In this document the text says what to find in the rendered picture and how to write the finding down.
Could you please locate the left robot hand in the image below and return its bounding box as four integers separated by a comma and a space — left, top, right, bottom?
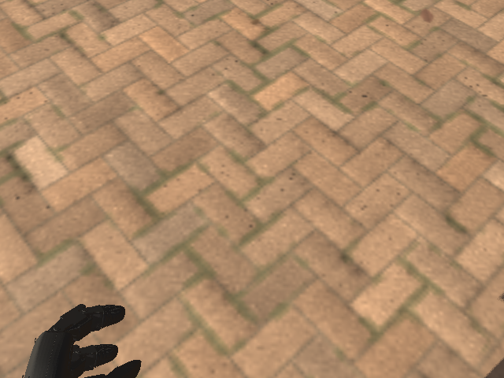
22, 304, 141, 378

